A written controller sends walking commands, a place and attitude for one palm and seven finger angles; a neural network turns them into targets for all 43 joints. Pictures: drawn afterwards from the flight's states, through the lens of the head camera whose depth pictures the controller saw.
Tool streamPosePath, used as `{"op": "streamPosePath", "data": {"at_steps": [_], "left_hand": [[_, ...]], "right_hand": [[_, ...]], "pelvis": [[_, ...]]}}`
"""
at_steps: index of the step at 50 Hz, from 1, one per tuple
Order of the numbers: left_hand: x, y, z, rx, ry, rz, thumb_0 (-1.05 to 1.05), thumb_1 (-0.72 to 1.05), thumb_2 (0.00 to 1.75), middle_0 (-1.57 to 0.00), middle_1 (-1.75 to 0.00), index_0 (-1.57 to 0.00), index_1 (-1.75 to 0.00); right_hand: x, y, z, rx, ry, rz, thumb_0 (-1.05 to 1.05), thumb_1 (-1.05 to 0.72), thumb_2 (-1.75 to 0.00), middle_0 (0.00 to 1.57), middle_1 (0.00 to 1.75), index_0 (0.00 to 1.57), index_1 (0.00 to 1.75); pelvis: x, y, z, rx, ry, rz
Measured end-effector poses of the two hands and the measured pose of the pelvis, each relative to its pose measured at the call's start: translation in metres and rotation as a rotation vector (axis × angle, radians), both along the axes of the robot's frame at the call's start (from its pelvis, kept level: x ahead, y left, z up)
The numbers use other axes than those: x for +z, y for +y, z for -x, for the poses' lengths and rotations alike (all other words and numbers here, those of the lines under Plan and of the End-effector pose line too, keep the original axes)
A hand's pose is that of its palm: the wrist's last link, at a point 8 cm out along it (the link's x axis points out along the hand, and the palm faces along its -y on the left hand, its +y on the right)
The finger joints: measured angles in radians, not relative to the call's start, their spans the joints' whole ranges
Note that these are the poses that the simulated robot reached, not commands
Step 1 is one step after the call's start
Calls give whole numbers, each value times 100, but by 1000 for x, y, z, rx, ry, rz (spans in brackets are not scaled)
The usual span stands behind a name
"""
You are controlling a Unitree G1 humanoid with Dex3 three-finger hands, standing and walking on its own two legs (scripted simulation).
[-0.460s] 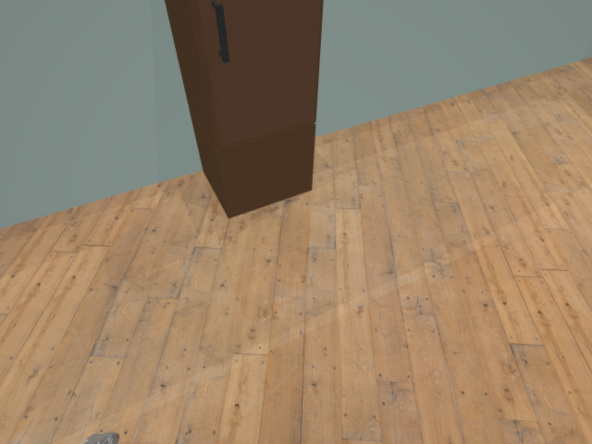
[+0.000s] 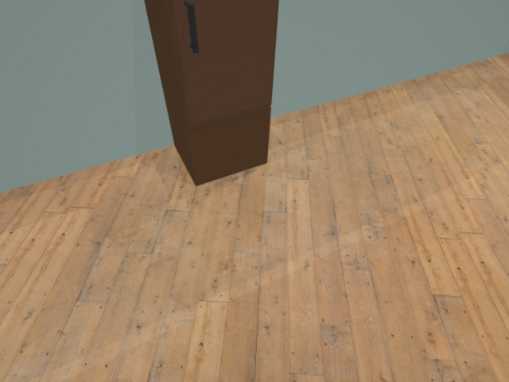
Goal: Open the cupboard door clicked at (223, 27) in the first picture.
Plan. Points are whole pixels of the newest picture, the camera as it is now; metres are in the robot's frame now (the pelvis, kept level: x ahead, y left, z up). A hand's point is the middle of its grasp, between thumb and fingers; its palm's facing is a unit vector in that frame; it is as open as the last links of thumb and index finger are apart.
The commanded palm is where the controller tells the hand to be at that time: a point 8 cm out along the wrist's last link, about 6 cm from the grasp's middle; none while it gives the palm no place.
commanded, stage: stand and wait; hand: left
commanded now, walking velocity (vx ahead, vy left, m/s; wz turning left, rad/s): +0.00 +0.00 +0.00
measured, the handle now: (191, 27) +1.21 +0.31 +0.07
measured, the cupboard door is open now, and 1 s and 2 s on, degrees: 0 0 0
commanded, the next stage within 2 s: look at it before walking up in 0.36 s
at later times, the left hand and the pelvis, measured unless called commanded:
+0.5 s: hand out of the picture +0.07 +0.25 -0.15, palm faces -0.03 -0.94 -0.33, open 7.4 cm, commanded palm none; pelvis +0.00 +0.00 +0.00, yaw +0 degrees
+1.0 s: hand out of the picture +0.08 +0.25 -0.15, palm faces -0.03 -0.94 -0.33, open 7.4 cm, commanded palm none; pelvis +0.01 +0.00 +0.00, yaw +0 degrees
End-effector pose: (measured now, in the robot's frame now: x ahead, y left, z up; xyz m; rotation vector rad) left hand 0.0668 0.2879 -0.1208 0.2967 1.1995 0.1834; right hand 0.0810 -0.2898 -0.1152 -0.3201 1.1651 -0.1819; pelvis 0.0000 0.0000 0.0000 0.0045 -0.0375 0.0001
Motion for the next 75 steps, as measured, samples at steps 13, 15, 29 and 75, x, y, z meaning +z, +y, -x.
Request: {"op": "streamPosePath", "data": {"at_steps": [13,15,29,75], "left_hand": [[1,5,13,5,44,-14,0,90,90,-20,-30,-20,-30],[1,5,11,3,39,-15,0,90,90,-20,-30,-20,-30],[4,2,-5,-14,1,-9,0,90,90,-20,-30,-21,-30],[-30,-82,-33,-55,139,102,0,91,90,-20,-30,-20,-30]], "right_hand": [[-3,-6,29,-31,74,6,1,-90,-90,20,30,21,30],[-3,-6,29,-32,72,4,1,-90,-90,20,30,21,30],[-1,-2,14,-21,34,-6,1,-90,-90,20,30,21,30],[-48,7,47,-246,203,-137,1,-90,-90,20,30,20,30]], "pelvis": [[2,-1,4,-3,1,1],[2,-1,4,-4,0,0],[3,0,3,-6,4,0],[-20,-35,-73,-183,25,6]]}}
